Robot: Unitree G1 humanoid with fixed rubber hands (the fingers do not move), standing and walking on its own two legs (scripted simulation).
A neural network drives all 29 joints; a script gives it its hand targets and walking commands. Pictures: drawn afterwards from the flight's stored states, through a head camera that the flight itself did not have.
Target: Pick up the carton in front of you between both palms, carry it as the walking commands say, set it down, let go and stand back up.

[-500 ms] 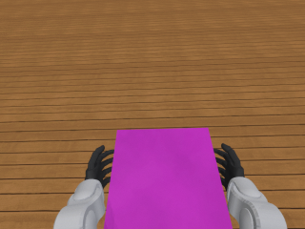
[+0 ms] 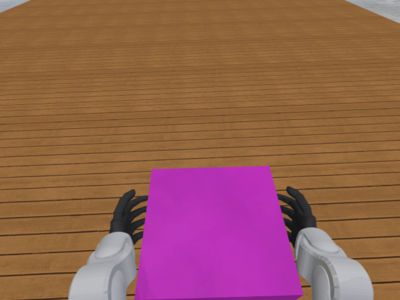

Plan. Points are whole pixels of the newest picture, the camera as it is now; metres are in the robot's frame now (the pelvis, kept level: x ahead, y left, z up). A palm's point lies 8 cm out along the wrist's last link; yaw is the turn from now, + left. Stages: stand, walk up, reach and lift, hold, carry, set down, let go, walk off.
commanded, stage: carry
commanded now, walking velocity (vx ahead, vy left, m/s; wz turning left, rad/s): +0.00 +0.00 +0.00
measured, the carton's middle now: (212, 249) +0.23 +0.00 +0.03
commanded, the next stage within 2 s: hold in 1.98 s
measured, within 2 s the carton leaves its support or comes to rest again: neither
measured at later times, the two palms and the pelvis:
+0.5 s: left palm (138, 218) +0.26 +0.13 +0.09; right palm (303, 216) +0.26 -0.17 +0.09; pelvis +0.04 -0.01 +0.00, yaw +0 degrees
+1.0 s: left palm (137, 243) +0.23 +0.14 +0.05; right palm (300, 240) +0.23 -0.16 +0.05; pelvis -0.02 -0.01 +0.00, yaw +0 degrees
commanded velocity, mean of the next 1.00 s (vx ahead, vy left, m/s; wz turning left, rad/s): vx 0.00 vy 0.00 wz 0.00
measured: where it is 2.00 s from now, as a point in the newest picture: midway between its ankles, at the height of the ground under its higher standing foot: outside the picture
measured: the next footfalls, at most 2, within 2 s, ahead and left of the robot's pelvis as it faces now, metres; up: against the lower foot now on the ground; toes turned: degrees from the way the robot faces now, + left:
none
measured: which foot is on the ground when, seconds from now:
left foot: down 0.00-1.00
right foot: down 0.00-1.00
